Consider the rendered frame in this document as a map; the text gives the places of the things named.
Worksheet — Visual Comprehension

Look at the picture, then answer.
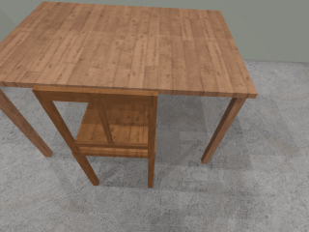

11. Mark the chair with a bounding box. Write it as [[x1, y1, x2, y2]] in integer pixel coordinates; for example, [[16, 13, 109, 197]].
[[32, 85, 158, 189]]

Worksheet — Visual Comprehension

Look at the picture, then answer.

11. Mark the table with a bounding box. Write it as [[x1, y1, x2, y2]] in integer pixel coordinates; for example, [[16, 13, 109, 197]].
[[0, 1, 258, 164]]

